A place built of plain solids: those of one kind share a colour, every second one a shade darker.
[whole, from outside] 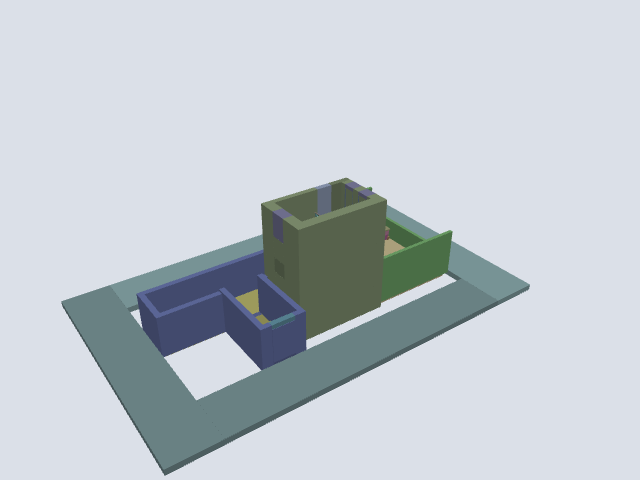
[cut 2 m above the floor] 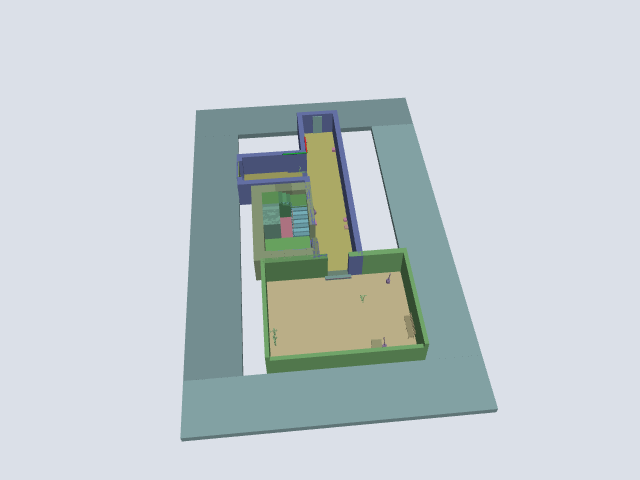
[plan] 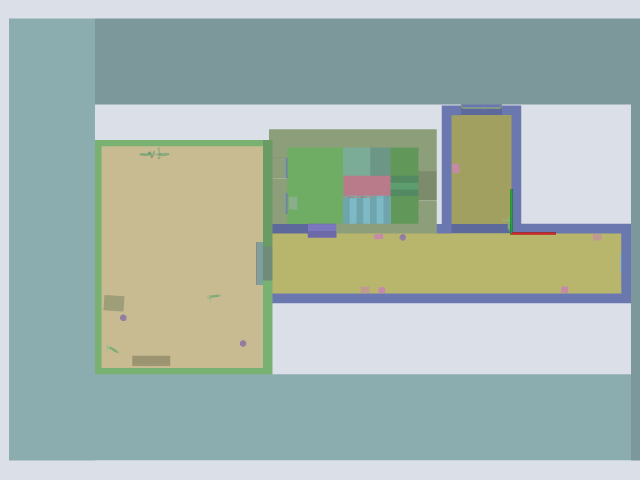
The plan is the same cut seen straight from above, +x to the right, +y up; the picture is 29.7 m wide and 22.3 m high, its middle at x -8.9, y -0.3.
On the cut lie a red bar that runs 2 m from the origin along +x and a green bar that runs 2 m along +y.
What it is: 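A city tenement of about 1900; a passage from the street turns a corner on its way to the yard, and a doorway opens on a square stair hall, three flights to a storey round an open well, of two storeys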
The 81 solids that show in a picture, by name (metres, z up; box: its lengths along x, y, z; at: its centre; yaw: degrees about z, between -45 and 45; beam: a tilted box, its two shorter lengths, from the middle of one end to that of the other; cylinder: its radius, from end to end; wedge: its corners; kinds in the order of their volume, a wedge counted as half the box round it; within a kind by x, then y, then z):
{
 "ground_garden_1": {"box": [4.0, 20.53, 0.5], "at": [-21.35, -0.28, -0.27]},
 "ground_garden_2": {"box": [24.9, 4.0, 0.5], "at": [-6.9, -8.54, -0.27]},
 "ground_garden_3": {"box": [24.9, 4.0, 0.5], "at": [-6.9, 7.99, -0.27]},
 "ground_garden_4": {"box": [4.0, 20.53, 0.5], "at": [7.55, -0.28, -0.27]},
 "wall_hall_1": {"box": [0.81, 1.0, 2.57], "at": [-10.87, 1.41, 1.74]},
 "wall_hall_2": {"box": [0.81, 1.0, 2.57], "at": [-10.87, 1.41, 7.78]},
 "wall_hall_3": {"box": [0.81, 1.0, 2.57], "at": [-10.87, 3.04, 1.74]},
 "wall_hall_4": {"box": [0.85, 0.91, 9.59], "at": [-10.84, 0.46, 4.55]},
 "wall_hall_5": {"box": [0.85, 0.63, 9.59], "at": [-10.84, 2.23, 4.55]},
 "wall_hall_6": {"box": [0.85, 1.3, 9.59], "at": [-10.84, 4.19, 4.55]},
 "wall_hall_7": {"box": [1.81, 0.45, 9.59], "at": [-10.36, 0.23, 4.55]},
 "wall_hall_8": {"box": [7.8, 0.85, 9.59], "at": [-7.37, 4.42, 4.55]},
 "wall_hall_9": {"box": [4.67, 0.45, 9.59], "at": [-5.8, 0.23, 4.55]},
 "wall_hall_10": {"box": [0.85, 1.55, 9.59], "at": [-3.9, 0.78, 4.55]},
 "wall_hall_11": {"box": [0.85, 1.34, 2.81], "at": [-3.9, 2.22, 1.15]},
 "wall_hall_12": {"box": [0.85, 1.34, 1.25], "at": [-3.9, 2.22, 4.96]},
 "wall_hall_13": {"box": [0.85, 1.95, 9.59], "at": [-3.9, 3.87, 4.55]},
 "wall_hall_14": {"box": [0.6, 1.34, 1.77], "at": [-3.77, 2.22, 3.45]},
 "wall_hall_15": {"box": [0.6, 1.34, 1.77], "at": [-3.77, 2.22, 6.47]},
 "wall_arm_1": {"box": [0.45, 1.06, 3.51], "at": [-11.32, -2.71, 1.5]},
 "wall_arm_2": {"box": [2.09, 0.45, 3.51], "at": [-10.51, 0.23, 1.5]},
 "wall_arm_3": {"box": [5.35, 0.45, 3.51], "at": [-5.46, 0.23, 1.5]},
 "wall_arm_4": {"box": [0.45, 5.95, 3.67], "at": [-3.02, 2.98, 1.58]},
 "wall_arm_5": {"box": [17.1, 0.45, 3.51], "at": [-3.0, -3.02, 1.5]},
 "wall_arm_6": {"box": [0.9, 0.45, 3.67], "at": [-2.79, 5.72, 1.58]},
 "wall_arm_7": {"box": [2.79, 0.45, 0.25], "at": [-1.4, 0.23, -0.13]},
 "wall_arm_8": {"box": [1.9, 0.45, 0.41], "at": [-1.4, 5.72, -0.05]},
 "wall_arm_9": {"box": [1.9, 0.12, 2.9], "at": [-1.4, 5.93, 1.61]},
 "wall_arm_10": {"box": [0.9, 0.45, 3.67], "at": [0.0, 5.72, 1.58]},
 "wall_arm_11": {"box": [0.45, 5.95, 3.67], "at": [0.23, 2.98, 1.58]},
 "wall_arm_12": {"box": [5.55, 0.45, 3.51], "at": [2.77, 0.23, 1.5]},
 "wall_arm_13": {"box": [0.45, 3.69, 3.51], "at": [5.33, -1.4, 1.5]},
 "wall_yard_1": {"box": [0.3, 10.89, 1.94], "at": [-19.2, -1.09, 0.72]},
 "wall_yard_2": {"box": [8.25, 0.3, 4.1], "at": [-15.22, -6.39, 1.8]},
 "wall_yard_3": {"box": [8.25, 0.3, 4.1], "at": [-15.22, 4.2, 1.8]},
 "wall_yard_4": {"box": [0.45, 4.36, 4.1], "at": [-11.32, -4.36, 1.8]},
 "wall_yard_5": {"box": [0.45, 4.96, 4.1], "at": [-11.32, 1.87, 1.8]},
 "floor_arm_1": {"box": [16.22, 2.81, 0.65], "at": [-3.0, -1.4, -0.33]},
 "floor_arm_2": {"box": [2.81, 1.74, 0.65], "at": [-1.4, 0.86, -0.33]},
 "floor_arm_3": {"box": [2.81, 3.8, 0.81], "at": [-1.4, 3.61, -0.25]},
 "floor_yard_1": {"box": [7.52, 10.31, 0.5], "at": [-15.3, -1.09, -0.4]},
 "flightC_1": {"box": [0.32, 1.32, 3.97], "at": [-7.67, 3.34, 1.34]},
 "flightC_2": {"box": [0.95, 1.32, 3.67], "at": [-7.35, 3.34, 1.18]},
 "flightC_3": {"box": [1.27, 1.32, 3.52], "at": [-7.2, 3.34, 1.11]},
 "flightC_4": {"box": [1.58, 1.32, 3.37], "at": [-7.04, 3.34, 1.03]},
 "flightC_5": {"box": [1.89, 1.32, 3.22], "at": [-6.88, 3.34, 0.96]},
 "flightC_6": {"box": [2.21, 1.32, 3.07], "at": [-6.72, 3.34, 0.88]},
 "floor_1": {"box": [2.62, 3.56, 1.1], "at": [-9.12, 2.22, -0.1]},
 "floor_2": {"box": [1.32, 1.32, 2.31], "at": [-4.97, 1.1, 0.5]},
 "floor_3": {"box": [1.32, 1.32, 2.92], "at": [-4.97, 3.34, 0.81]},
 "flightA_1": {"box": [2.21, 1.32, 1.26], "at": [-6.71, 1.1, -0.02]},
 "flightA_2": {"box": [1.89, 1.32, 1.41], "at": [-6.56, 1.1, 0.05]},
 "flightA_3": {"box": [1.58, 1.32, 1.56], "at": [-6.4, 1.1, 0.13]},
 "flightA_4": {"box": [1.27, 1.32, 1.71], "at": [-6.24, 1.1, 0.2]},
 "flightA_5": {"box": [0.95, 1.32, 1.86], "at": [-6.09, 1.1, 0.28]},
 "flightA_6": {"box": [0.64, 1.32, 2.01], "at": [-5.93, 1.1, 0.35]},
 "flightA_7": {"box": [0.32, 1.32, 2.16], "at": [-5.77, 1.1, 0.43]},
 "flightB_1": {"box": [1.32, 0.95, 2.46], "at": [-4.97, 2.23, 0.58]},
 "flightB_2": {"box": [1.32, 0.64, 2.61], "at": [-4.97, 2.38, 0.66]},
 "flightB_3": {"box": [1.32, 0.32, 2.77], "at": [-4.97, 2.54, 0.73]},
 "wall_over_hall_1": {"box": [1.32, 0.45, 6.39], "at": [-8.8, 0.23, 6.15]},
 "wall_head_hall_1": {"box": [0.85, 1.0, 0.28], "at": [-10.84, 1.41, 9.2]},
 "wall_head_hall_2": {"box": [0.85, 1.0, 0.28], "at": [-10.84, 3.04, 9.2]},
 "wall_head_hall_3": {"box": [0.85, 1.34, 1.99], "at": [-3.9, 2.22, 8.35]},
 "floor_well_1": {"box": [2.22, 0.96, 1.1], "at": [-6.72, 2.22, -0.1]},
 "flightN_1": {"box": [1.34, 0.64, 0.8], "at": [-8.8, 0.14, -0.25]},
 "flightN_2": {"box": [1.34, 0.32, 0.95], "at": [-8.8, 0.3, -0.17]},
 "floor_sill_arm_1": {"box": [0.47, 1.6, 0.65], "at": [-11.32, -1.4, -0.33]},
 "floor_stoop_1": {"box": [0.32, 2.0, 0.65], "at": [-11.7, -1.4, -0.33]},
 "wall_head_arm_1": {"box": [1.9, 0.45, 0.36], "at": [-1.4, 5.72, 3.24]},
 "cellar_door_1": {"box": [0.07, 0.85, 1.94], "at": [5.07, -1.4, 0.98]},
 "parcel_1": {"box": [0.41, 0.23, 0.25], "at": [-6.17, -0.15, 0.07], "yaw": 3.2},
 "parcel_2": {"box": [0.31, 0.27, 0.21], "at": [-6.03, -2.63, 0.06], "yaw": -2.7},
 "parcel_3": {"box": [0.32, 0.43, 0.21], "at": [-2.59, 3.03, 0.05], "yaw": 6.7},
 "parcel_4": {"box": [0.32, 0.29, 0.29], "at": [2.47, -2.61, 0.09], "yaw": -4.4},
 "yard_bin_lid_1": {"box": [0.94, 0.72, 0.12], "at": [-18.47, -3.24, 0.93], "yaw": -3.9},
 "newspapers_1": {"box": [0.42, 0.31, 0.15], "at": [-6.8, -2.61, 0.03]},
 "newspapers_2": {"box": [0.42, 0.31, 0.15], "at": [3.98, -0.17, 0.03]},
 "bench_yard_1": {"box": [1.77, 0.4, 0.031], "at": [-16.74, -5.87, 0.28]},
 "mat_1": {"box": [0.4, 0.6, 0.06], "at": [-10.16, 1.41, 0.43], "yaw": -0.9},
 "flightY_1": {"box": [0.025, 2.0, 0.045], "at": [-11.85, -1.4, -0.02]}
}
